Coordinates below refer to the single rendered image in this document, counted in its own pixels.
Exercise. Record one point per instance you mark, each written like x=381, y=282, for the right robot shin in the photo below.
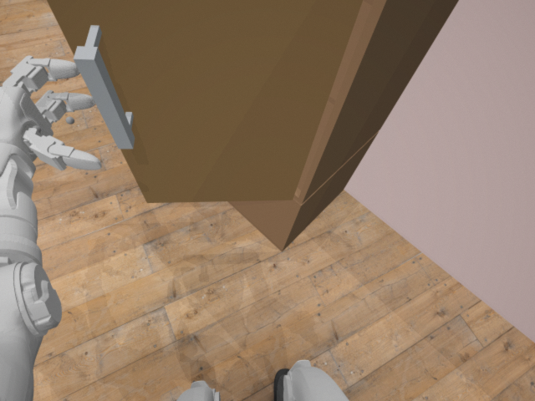
x=299, y=364

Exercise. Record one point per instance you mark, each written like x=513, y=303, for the left robot hand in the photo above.
x=18, y=113

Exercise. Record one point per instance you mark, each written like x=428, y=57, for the cupboard door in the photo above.
x=227, y=95

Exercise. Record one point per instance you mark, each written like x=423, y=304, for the handle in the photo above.
x=92, y=68

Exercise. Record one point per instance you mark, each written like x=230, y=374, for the robot left forearm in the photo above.
x=18, y=213

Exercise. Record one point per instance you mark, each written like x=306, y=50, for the robot left upper arm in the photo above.
x=29, y=307

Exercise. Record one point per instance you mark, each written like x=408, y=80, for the robot shin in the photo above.
x=299, y=364
x=199, y=384

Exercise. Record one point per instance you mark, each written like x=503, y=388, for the left robot shin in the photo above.
x=199, y=384

